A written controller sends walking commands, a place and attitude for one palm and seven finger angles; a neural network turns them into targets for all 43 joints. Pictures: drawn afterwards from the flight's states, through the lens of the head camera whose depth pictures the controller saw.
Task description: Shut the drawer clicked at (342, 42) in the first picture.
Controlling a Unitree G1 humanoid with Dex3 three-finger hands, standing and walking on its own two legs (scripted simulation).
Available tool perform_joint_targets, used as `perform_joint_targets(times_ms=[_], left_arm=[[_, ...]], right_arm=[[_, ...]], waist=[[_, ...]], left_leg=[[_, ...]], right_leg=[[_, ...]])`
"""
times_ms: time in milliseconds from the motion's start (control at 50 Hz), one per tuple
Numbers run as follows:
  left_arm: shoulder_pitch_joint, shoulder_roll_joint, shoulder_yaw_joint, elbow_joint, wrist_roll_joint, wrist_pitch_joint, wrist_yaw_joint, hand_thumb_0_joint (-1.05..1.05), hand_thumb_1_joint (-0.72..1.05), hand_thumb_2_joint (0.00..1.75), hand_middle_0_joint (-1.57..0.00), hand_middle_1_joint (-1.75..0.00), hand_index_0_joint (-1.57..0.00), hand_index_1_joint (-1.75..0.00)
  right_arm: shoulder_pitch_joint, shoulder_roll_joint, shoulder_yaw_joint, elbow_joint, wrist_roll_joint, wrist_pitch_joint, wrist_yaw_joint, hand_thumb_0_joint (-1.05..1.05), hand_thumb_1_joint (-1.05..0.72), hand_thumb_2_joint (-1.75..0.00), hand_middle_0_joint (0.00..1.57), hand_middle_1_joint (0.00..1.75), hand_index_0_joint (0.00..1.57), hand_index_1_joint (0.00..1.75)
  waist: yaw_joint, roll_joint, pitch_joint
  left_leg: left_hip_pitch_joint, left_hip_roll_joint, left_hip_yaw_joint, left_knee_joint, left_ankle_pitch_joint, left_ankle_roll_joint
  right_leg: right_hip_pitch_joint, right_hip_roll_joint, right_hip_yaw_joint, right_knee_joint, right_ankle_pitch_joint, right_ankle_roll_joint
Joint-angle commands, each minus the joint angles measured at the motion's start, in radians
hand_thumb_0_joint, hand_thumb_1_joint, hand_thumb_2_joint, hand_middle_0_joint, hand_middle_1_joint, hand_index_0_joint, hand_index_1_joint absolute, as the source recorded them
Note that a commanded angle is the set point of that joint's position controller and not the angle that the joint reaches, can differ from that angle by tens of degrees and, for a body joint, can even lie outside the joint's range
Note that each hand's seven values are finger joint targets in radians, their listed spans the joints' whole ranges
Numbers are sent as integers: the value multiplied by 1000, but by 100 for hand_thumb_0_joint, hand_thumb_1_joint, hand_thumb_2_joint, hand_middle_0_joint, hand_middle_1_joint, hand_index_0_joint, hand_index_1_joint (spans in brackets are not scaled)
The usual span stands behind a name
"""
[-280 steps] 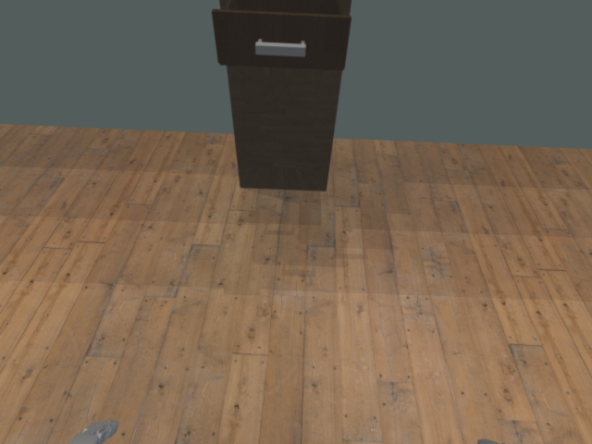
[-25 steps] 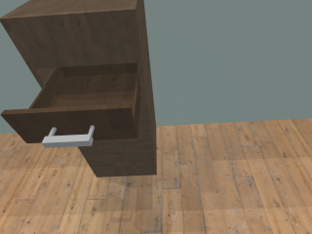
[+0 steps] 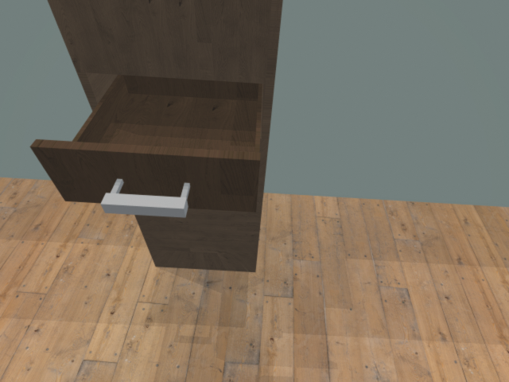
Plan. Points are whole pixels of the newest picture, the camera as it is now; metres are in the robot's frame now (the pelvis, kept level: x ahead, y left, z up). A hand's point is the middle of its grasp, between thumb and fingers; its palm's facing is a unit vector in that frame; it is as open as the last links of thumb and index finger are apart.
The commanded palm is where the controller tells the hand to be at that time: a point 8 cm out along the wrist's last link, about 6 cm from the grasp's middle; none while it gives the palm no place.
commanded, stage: come to a stop and stand still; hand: left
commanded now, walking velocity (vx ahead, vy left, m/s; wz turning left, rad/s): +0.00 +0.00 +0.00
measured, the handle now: (149, 195) +0.40 +0.23 +0.05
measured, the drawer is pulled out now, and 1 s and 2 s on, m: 0.25 0.25 0.25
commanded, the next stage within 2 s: look again from close up in 0.24 s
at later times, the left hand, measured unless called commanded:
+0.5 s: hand out of the picture +0.00 +0.19 -0.17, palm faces -0.01 -0.98 -0.21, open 7.3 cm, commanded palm none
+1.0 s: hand out of the picture +0.00 +0.16 -0.17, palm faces +0.01 -0.98 -0.20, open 7.3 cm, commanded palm none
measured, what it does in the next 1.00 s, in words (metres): stands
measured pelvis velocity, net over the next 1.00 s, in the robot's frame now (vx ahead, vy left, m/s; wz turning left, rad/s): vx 0.00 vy -0.01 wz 0.00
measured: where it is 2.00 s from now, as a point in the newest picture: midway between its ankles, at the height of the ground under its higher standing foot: outside the picture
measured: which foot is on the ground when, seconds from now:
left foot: down 0.00-1.00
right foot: down 0.00-1.00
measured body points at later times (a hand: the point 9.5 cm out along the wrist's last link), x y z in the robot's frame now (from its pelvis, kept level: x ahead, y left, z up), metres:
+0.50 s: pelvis -0.01 +0.01 +0.00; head +0.01 +0.00 +0.45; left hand +0.00 +0.24 -0.15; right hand -0.03 -0.21 -0.16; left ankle -0.02 +0.11 -0.74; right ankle +0.00 -0.12 -0.74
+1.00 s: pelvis +0.00 -0.01 +0.00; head +0.01 -0.02 +0.45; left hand +0.00 +0.21 -0.15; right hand +0.00 -0.23 -0.16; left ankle -0.02 +0.11 -0.74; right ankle +0.00 -0.12 -0.74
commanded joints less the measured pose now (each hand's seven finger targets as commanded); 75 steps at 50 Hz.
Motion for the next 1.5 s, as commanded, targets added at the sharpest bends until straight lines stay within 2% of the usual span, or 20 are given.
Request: perform_joint_targets(times_ms=[0,80,300,320,340,360,380,560,920,1080,1120,1180,1220,1260,1300,1320,1360,1400,1440,1480], left_arm=[[84,64,-4,-2,-3,-35,2,0,90,90,-20,-30,-20,-30],[23,68,-10,-6,-6,-39,2,0,90,90,-20,-30,-20,-30],[26,59,-15,6,-13,-32,5,0,90,90,-20,-30,-20,-30],[95,84,-29,26,4,-60,46,0,90,90,-20,-30,-20,-30],[45,117,-23,-24,-7,-67,34,0,90,90,-20,-30,-20,-30],[13,103,-27,-35,-7,-65,22,0,90,90,-20,-30,-20,-30],[19,108,-26,-44,-6,-67,17,0,90,90,-20,-30,-20,-30],[29,58,-39,-37,-12,-50,6,0,90,90,-20,-30,-20,-30],[41,73,-31,-21,-11,-53,5,0,90,90,-20,-30,-20,-30],[89,120,1,-32,0,-44,-7,0,90,90,-20,-30,-20,-30],[95,120,9,-35,0,-50,-6,0,90,90,-20,-30,-20,-30],[67,104,12,-50,2,-54,-10,0,90,90,-20,-30,-20,-30],[43,63,7,-63,2,-55,-14,0,90,90,-20,-30,-20,-30],[16,20,-8,-72,2,-56,-7,0,90,90,-20,-30,-20,-30],[22,14,-11,-66,-6,-53,-1,0,90,90,-20,-30,-20,-30],[48,13,-7,-53,-11,-54,2,0,90,90,-20,-30,-20,-30],[149,80,5,-13,-14,-66,10,0,90,90,-20,-30,-20,-30],[147,110,7,-8,-15,-63,18,0,90,90,-20,-30,-20,-30],[127,108,6,-22,-11,-51,24,0,90,90,-20,-30,-20,-30],[82,96,4,-48,-9,-39,25,0,90,90,-20,-30,-20,-30]], right_arm=[[55,-112,-19,-7,18,-19,-9,0,-90,-90,20,30,20,30],[75,-100,-15,20,14,-13,-2,0,-90,-90,20,30,20,30],[103,-96,6,68,12,-22,-3,0,-90,-90,20,30,20,30],[45,-137,9,-9,18,-41,12,0,-90,-90,20,30,20,30],[115,-96,10,-24,9,-28,16,0,-90,-90,20,30,20,30],[121,-89,11,-12,4,-33,17,0,-90,-90,20,30,20,30],[152,-96,14,-11,-3,-41,21,0,-90,-90,20,30,20,30],[184,-111,22,-9,6,-41,11,0,-90,-90,20,30,20,30],[146,-93,24,45,8,-36,8,0,-90,-90,20,30,20,30],[143,-66,17,24,-4,-15,23,0,-90,-90,20,30,20,30],[148,-59,14,20,-3,-21,24,0,-90,-90,20,30,20,30],[206,-55,15,40,-1,-37,22,0,-90,-90,20,30,20,30],[278,-105,9,69,-1,-52,15,0,-90,-90,20,30,20,30],[298,-139,6,79,-2,-50,-2,0,-90,-90,20,30,20,30],[257,-123,14,65,-1,-47,-13,0,-90,-90,20,30,20,30],[223,-117,15,50,3,-46,-17,0,-90,-90,20,30,20,30],[162,-104,12,16,16,-46,-23,0,-90,-90,20,30,20,30],[155,-81,3,7,21,-33,-22,0,-90,-90,20,30,20,30],[159,-66,-5,12,24,-22,-18,0,-90,-90,20,30,20,30],[169,-59,-10,25,20,-19,-15,0,-90,-90,20,30,20,30]], waist=[[-27,58,-7],[-47,-60,36],[-32,87,50],[-14,52,87],[-63,109,18],[-55,153,58],[-53,201,-10],[-45,38,59],[-40,61,43],[-24,-58,115],[-28,-69,123],[-53,21,98],[-70,195,61],[-69,317,64],[-46,256,67],[-29,198,65],[1,55,-26],[-14,-59,-44],[-21,-97,-50],[-35,-41,-49]], left_leg=[[7,128,-95,-41,349,24],[21,121,-95,-94,197,2],[-4,124,-105,-165,165,3],[-83,137,-71,43,271,-16],[-69,92,-90,-15,40,-13],[-83,93,-107,-61,38,-2],[-76,109,-112,-52,116,1],[-95,118,-130,-104,91,31],[-21,111,-84,-112,138,14],[-152,29,-10,73,-129,10],[-153,33,1,124,-103,9],[-42,44,-14,18,-16,15],[50,140,-116,-25,229,57],[112,252,-218,-56,613,135],[113,258,-197,-12,888,139],[81,226,-159,21,912,109],[-23,124,-65,118,700,25],[-86,83,-34,95,385,-11],[-92,67,-20,89,261,-18],[-22,84,-22,33,389,-14]], right_leg=[[73,-50,100,-218,379,-26],[33,-56,86,-234,332,-39],[83,-41,71,-273,235,-29],[45,-84,104,-218,524,-37],[52,-103,119,-216,262,-69],[8,-70,104,-205,111,-78],[48,-49,79,-177,140,-79],[30,-20,63,-161,127,-58],[43,-34,89,-207,219,-58],[7,-118,208,-332,-248,-129],[-7,-152,239,-343,-182,-153],[-30,-98,133,-220,-8,-141],[-63,6,-9,-23,64,-94],[-139,63,-78,103,-77,-63],[-105,37,-43,43,-90,-60],[-29,25,-30,-39,60,-60],[182,-62,63,-75,728,-75],[256,-134,72,-23,1086,-97],[247,-146,62,-9,1124,-108],[175,-116,43,6,965,-93]])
